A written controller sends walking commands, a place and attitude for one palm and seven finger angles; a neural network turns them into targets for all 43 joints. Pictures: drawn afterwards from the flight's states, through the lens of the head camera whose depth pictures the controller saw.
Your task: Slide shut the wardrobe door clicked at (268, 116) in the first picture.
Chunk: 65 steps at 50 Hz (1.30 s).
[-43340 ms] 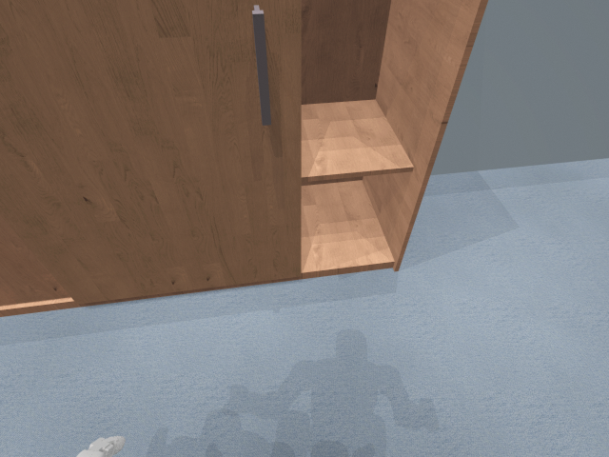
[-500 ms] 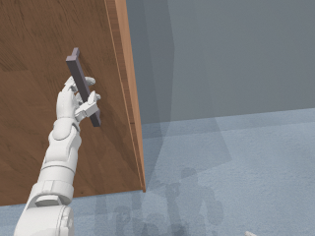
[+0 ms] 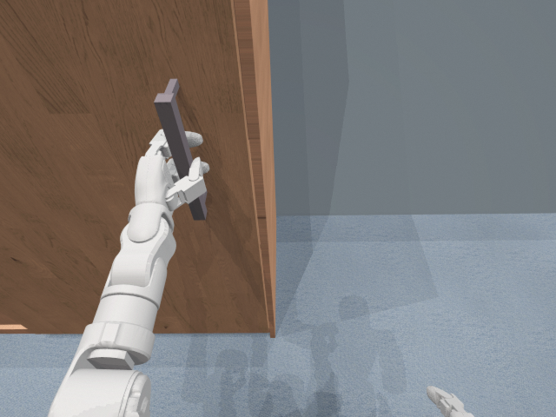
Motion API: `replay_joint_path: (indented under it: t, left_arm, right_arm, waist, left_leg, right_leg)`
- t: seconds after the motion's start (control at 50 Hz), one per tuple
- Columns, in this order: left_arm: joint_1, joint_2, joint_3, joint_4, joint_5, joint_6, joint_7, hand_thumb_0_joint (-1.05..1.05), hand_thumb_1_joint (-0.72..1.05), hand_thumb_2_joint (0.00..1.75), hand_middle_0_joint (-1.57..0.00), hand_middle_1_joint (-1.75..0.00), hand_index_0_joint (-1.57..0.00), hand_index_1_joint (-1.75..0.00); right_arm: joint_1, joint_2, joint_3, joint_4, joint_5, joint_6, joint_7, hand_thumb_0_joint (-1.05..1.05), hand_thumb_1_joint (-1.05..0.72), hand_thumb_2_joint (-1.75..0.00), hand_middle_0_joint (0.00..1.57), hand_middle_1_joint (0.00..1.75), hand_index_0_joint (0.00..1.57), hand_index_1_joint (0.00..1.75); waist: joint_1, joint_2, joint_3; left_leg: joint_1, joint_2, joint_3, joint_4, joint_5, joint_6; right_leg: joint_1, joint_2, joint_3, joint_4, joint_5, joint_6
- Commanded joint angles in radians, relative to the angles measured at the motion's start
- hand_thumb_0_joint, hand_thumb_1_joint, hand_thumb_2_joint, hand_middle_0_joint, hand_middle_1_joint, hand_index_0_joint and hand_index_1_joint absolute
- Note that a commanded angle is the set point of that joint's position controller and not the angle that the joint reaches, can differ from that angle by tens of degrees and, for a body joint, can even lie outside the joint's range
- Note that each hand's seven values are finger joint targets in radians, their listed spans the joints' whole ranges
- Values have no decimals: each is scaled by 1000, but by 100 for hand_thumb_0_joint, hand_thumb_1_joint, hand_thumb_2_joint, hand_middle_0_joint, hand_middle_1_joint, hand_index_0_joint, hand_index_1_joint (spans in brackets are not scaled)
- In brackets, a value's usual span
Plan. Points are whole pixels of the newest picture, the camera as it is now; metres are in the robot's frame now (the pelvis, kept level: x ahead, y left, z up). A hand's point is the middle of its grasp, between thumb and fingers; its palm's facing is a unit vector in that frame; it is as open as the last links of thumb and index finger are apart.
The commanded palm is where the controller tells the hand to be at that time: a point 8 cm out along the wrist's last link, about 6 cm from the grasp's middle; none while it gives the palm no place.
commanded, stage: tug the door sideways, standing still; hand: left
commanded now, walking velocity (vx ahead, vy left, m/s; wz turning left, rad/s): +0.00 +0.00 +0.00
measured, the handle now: (188, 157) +0.47 +0.16 +0.13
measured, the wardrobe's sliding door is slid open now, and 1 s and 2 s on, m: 0.00 0.00 0.00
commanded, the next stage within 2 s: step sideways, sliding the door along in 0.58 s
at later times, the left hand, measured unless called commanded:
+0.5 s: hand (200, 181) +0.41 +0.13 +0.13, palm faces +0.13 -0.99 -0.03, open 5.9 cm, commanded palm +0.38 +0.13 +0.14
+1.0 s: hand (198, 181) +0.41 +0.13 +0.13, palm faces +0.16 -0.98 -0.14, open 6.0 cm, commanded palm +0.39 +0.15 +0.14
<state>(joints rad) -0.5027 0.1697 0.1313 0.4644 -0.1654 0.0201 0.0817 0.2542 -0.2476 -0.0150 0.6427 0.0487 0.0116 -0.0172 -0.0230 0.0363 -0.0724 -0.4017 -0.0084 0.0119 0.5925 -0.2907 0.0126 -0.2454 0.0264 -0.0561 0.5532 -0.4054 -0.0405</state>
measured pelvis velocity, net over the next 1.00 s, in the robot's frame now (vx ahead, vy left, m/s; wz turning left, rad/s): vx -0.03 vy -0.02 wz -0.02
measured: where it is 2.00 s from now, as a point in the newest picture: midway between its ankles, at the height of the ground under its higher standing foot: outside the picture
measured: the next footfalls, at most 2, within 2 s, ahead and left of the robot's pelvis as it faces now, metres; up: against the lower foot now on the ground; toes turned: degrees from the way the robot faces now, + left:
right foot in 1.58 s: +0.18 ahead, -0.31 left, +0.00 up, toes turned +6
left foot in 1.76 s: +0.15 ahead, -0.02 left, +0.00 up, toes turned +21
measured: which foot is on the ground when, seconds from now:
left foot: down 0.00-1.00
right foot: down 0.00-1.00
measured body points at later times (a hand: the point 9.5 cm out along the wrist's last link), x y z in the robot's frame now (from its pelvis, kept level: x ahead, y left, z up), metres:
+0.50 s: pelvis -0.02 +0.01 -0.01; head +0.01 +0.00 +0.44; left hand +0.40 +0.18 +0.14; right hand +0.08 -0.23 -0.13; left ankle +0.00 +0.11 -0.73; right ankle -0.08 -0.09 -0.73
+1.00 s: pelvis -0.03 -0.02 -0.01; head +0.01 -0.04 +0.44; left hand +0.40 +0.18 +0.14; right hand +0.09 -0.26 -0.14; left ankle +0.00 +0.11 -0.73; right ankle -0.06 -0.10 -0.73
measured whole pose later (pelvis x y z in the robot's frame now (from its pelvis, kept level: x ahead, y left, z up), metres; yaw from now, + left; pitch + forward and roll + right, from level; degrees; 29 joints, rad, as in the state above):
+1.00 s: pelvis -0.03 -0.02 -0.01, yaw -1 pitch +0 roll +1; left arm -0.71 0.29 0.10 0.70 -0.14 -0.07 0.12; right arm 0.22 -0.22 0.02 0.67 0.05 0.00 -0.09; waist 0.00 0.05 0.10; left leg -0.37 0.02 0.02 0.66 -0.29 -0.01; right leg -0.29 0.04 -0.03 0.68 -0.39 -0.04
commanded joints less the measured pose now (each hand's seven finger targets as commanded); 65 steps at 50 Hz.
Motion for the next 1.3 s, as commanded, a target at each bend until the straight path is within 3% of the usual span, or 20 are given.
replay_joint_path:
  t: [0.0,0.2,0.66,0.68,0.7,0.74,0.82,0.88,0.98,1.0,1.04,1.08,1.12,1.16,1.18,1.2,1.22,1.24,1.26,1.28]
  left_arm:
    - [-465,-55,-176,-239,23,-72,-54,0,90,90,-45,-140,-45,-140]
    - [-598,-163,-286,-213,37,-112,-28,0,90,90,-45,-140,-45,-140]
    - [-791,-153,-283,-80,31,-174,3,0,90,90,-45,-140,-45,-140]
    - [-855,436,98,-134,92,-196,44,0,90,90,-45,-140,-45,-140]
    - [-809,243,-51,-107,91,-201,28,0,90,90,-45,-140,-45,-140]
    - [-773,157,-106,-99,78,-204,7,0,90,90,-45,-140,-45,-140]
    - [-722,165,-99,-47,62,-192,-4,0,90,90,-45,-140,-45,-140]
    - [-730,194,-80,-52,60,-186,-1,0,90,90,-45,-140,-45,-140]
    - [-746,156,-121,-57,64,-179,-7,0,90,90,-45,-140,-45,-140]
    - [-744,155,-121,-45,69,-172,-7,0,90,90,-45,-140,-45,-140]
    - [-749,157,-110,-19,70,-160,-3,0,90,90,-45,-140,-45,-140]
    - [-783,70,-170,-28,76,-189,-10,0,90,90,-45,-140,-45,-140]
    - [-774,-4,-231,-114,87,-227,-17,0,90,90,-45,-140,-45,-140]
    - [-752,-39,-255,-181,83,-247,-22,0,90,90,-45,-140,-45,-140]
    - [-734,-46,-268,-224,77,-255,-25,0,90,90,-45,-140,-45,-140]
    - [-737,-61,-289,-269,69,-262,-27,0,90,90,-45,-140,-45,-140]
    - [-746,-100,-317,-326,47,-267,-34,0,90,90,-45,-140,-45,-140]
    - [-775,-140,-353,-355,35,-269,-42,0,90,90,-45,-140,-45,-140]
    - [-776,-133,-345,-376,36,-261,-43,0,90,90,-45,-140,-45,-140]
    - [-760,-102,-333,-415,53,-246,-49,0,90,90,-45,-140,-45,-140]
  right_arm:
    - [7,-114,-38,-103,-6,-41,2,0,-90,-90,20,30,20,30]
    - [24,-108,-38,-87,-9,-68,15,0,-90,-90,20,30,20,30]
    - [46,-121,-30,-33,-5,-126,19,0,-90,-90,20,30,20,30]
    - [20,-178,-37,-51,-4,-99,-23,0,-90,-90,20,30,20,30]
    - [-3,-134,-22,-46,-6,-88,-34,0,-90,-90,20,30,20,30]
    - [-22,-128,-18,-68,-5,-86,-47,0,-90,-90,20,30,20,30]
    - [-52,-130,-21,-78,-11,-66,-67,0,-90,-90,20,30,20,30]
    - [-64,-127,-16,-81,-12,-53,-77,0,-90,-90,20,30,20,30]
    - [-76,-117,-9,-90,5,-53,-77,0,-90,-90,20,30,20,30]
    - [-75,-110,-9,-88,8,-54,-76,0,-90,-90,20,30,20,30]
    - [-95,-93,-17,-86,18,-57,-72,0,-90,-90,20,30,20,30]
    - [-115,-86,-23,-78,20,-79,-64,0,-90,-90,20,30,20,30]
    - [-110,-56,-11,-78,5,-90,-58,0,-90,-90,20,30,20,30]
    - [-109,-49,-15,-85,-3,-91,-55,0,-90,-90,20,30,20,30]
    - [-100,-60,-26,-86,-8,-87,-60,0,-90,-90,20,30,20,30]
    - [-83,-77,-42,-84,-8,-85,-59,0,-90,-90,20,30,20,30]
    - [-78,-118,-61,-98,-15,-84,-48,0,-90,-90,20,30,20,30]
    - [-95,-112,-59,-108,-16,-75,-22,0,-90,-90,20,30,20,30]
    - [-117,-102,-50,-110,-13,-77,1,0,-90,-90,20,30,20,30]
    - [-132,-101,-62,-103,-12,-74,-3,0,-90,-90,20,30,20,30]
  waist:
    - [-73,-13,-324]
    - [-100,1,-343]
    - [-122,2,-301]
    - [-8,17,-301]
    - [-37,-13,-282]
    - [-38,16,-288]
    - [-34,106,-234]
    - [-24,82,-197]
    - [-18,44,-203]
    - [-11,-45,-190]
    - [5,-358,-112]
    - [15,-217,-87]
    - [13,-53,-102]
    - [-2,-40,-127]
    - [-15,-49,-166]
    - [-40,-35,-216]
    - [-47,154,-259]
    - [-41,181,-297]
    - [-39,29,-268]
    - [-40,-31,-206]
  left_leg:
    - [405,19,-44,37,525,28]
    - [442,29,-82,53,477,20]
    - [409,29,-105,31,314,11]
    - [339,99,-116,-8,242,60]
    - [324,83,-87,-29,208,63]
    - [349,119,-122,-50,182,72]
    - [408,275,-370,-142,118,150]
    - [429,323,-432,-168,113,180]
    - [240,213,-177,6,171,108]
    - [151,162,-99,99,138,77]
    - [-119,31,20,394,-92,16]
    - [-190,40,-28,505,-187,16]
    - [-158,45,0,339,-157,27]
    - [20,36,60,64,26,25]
    - [191,43,75,-54,169,38]
    - [470,112,6,-162,390,76]
    - [751,366,-310,-126,829,202]
    - [835,551,-524,-63,976,277]
    - [773,556,-490,-51,911,281]
    - [770,526,-414,-48,864,255]
  right_leg:
    - [-129,8,18,-24,596,28]
    - [-223,18,8,-11,477,20]
    - [-289,22,2,-19,327,16]
    - [-159,-46,71,-49,272,38]
    - [-105,-49,60,-53,297,44]
    - [-121,-37,35,6,264,42]
    - [-213,-5,58,161,9,27]
    - [-252,-12,86,195,-111,15]
    - [52,-25,61,-93,101,3]
    - [121,-61,113,-162,117,-17]
    - [256,-252,397,-281,310,-119]
    - [366,-297,372,-160,784,-142]
    - [424,-259,244,-62,901,-121]
    - [365,-192,123,41,933,-76]
    - [266,-160,66,148,938,-17]
    - [44,-129,32,315,840,46]
    - [-306,-30,47,589,319,95]
    - [-421,-25,194,786,-138,52]
    - [-431,-41,279,825,-131,15]
    - [-517,-75,239,754,-118,12]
